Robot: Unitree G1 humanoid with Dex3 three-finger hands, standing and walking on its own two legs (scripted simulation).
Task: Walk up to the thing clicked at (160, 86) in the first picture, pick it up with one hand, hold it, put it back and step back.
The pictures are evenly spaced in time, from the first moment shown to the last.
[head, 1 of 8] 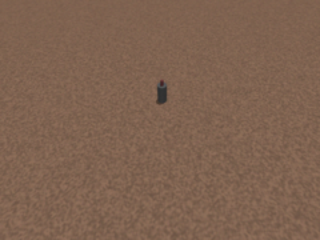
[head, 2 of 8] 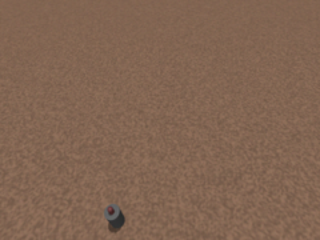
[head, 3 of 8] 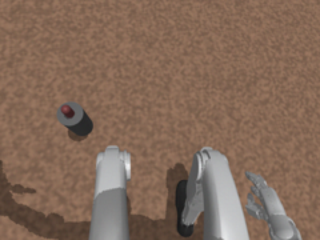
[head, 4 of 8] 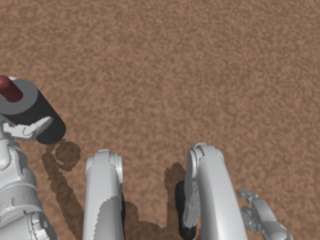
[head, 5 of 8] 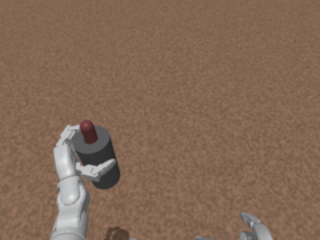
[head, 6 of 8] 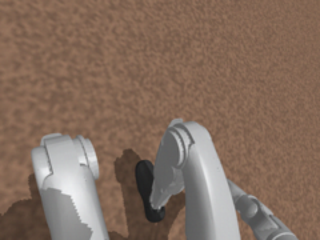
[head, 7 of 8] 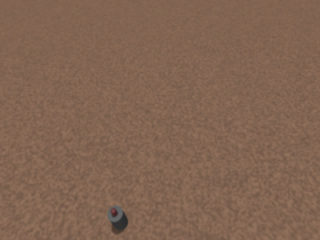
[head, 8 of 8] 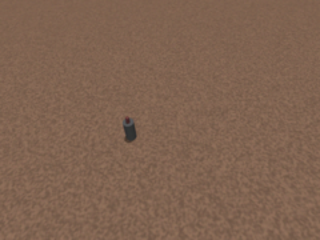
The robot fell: no
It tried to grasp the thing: yes
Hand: left
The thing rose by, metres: 0.66
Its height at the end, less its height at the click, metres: +0.00
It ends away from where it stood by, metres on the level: 0.02
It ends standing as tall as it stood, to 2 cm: yes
